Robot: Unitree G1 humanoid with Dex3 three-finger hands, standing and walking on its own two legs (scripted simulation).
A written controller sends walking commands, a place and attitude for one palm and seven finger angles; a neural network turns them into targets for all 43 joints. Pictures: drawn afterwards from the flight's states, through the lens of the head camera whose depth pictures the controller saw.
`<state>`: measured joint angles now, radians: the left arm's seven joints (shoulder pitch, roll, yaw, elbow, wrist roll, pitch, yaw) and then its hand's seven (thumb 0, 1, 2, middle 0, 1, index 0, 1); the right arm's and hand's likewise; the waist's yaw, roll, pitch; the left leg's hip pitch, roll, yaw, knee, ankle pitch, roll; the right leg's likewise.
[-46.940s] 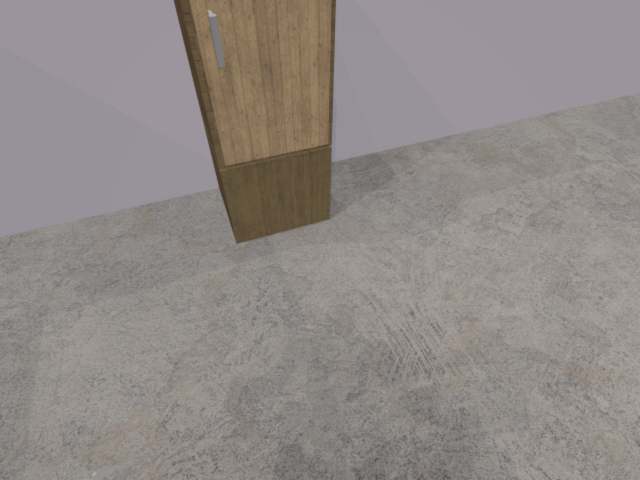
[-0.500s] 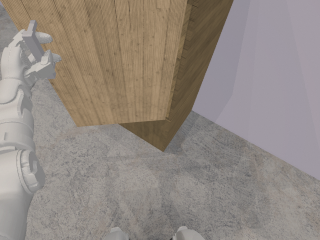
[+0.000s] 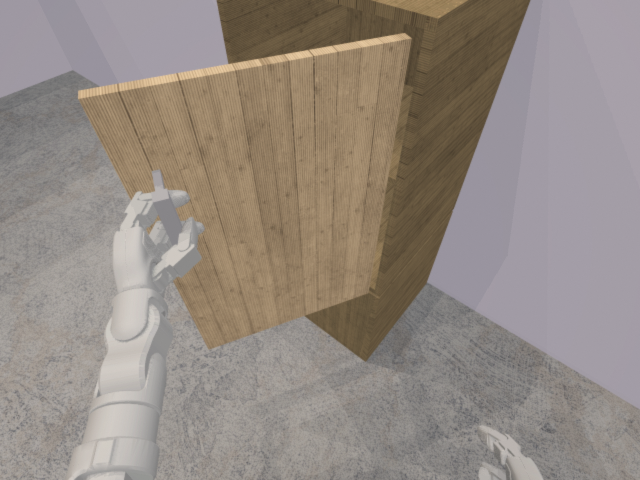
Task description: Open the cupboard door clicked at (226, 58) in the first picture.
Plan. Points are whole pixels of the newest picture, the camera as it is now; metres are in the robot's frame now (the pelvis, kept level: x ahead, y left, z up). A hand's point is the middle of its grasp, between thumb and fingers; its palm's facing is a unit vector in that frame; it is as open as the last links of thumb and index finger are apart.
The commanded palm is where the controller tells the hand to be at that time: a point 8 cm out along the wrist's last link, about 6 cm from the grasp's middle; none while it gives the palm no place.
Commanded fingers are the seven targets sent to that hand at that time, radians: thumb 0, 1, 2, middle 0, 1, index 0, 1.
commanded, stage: pull the door open along its arc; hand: left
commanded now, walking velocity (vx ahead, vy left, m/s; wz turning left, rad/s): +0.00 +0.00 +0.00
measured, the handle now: (173, 220) +0.42 +0.21 +0.10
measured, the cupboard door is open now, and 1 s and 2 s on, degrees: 61 85 88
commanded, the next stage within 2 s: open thumb and fingers to let go in 0.44 s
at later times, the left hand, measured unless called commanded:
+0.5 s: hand (266, 318) +0.27 +0.07 +0.11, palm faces +0.41 -0.91 +0.02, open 5.8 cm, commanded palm +0.22 +0.11 +0.10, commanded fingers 0.00 0.90 0.90 -0.40 -1.35 -0.40 -1.35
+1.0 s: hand (264, 314) +0.28 +0.07 +0.11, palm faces +0.42 -0.91 +0.01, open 11.5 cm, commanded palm +0.23 +0.11 +0.10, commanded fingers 0.00 -0.50 0.30 -0.28 -1.10 -0.28 -1.10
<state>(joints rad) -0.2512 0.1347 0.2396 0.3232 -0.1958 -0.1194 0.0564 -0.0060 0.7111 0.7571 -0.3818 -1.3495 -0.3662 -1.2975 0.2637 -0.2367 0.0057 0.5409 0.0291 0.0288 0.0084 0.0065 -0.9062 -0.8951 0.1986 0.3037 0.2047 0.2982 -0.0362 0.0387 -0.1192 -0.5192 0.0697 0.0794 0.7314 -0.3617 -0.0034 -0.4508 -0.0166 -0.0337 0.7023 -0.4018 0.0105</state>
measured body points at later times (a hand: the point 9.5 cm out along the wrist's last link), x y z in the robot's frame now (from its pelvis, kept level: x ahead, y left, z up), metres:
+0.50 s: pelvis -0.01 -0.03 +0.01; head -0.02 -0.05 +0.46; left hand +0.25 +0.11 +0.11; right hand +0.17 -0.24 -0.09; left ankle +0.00 +0.12 -0.72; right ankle -0.03 -0.13 -0.72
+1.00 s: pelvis -0.02 -0.02 +0.00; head -0.03 -0.04 +0.45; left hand +0.25 +0.12 +0.11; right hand +0.17 -0.22 -0.09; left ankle +0.00 +0.12 -0.72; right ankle -0.03 -0.13 -0.72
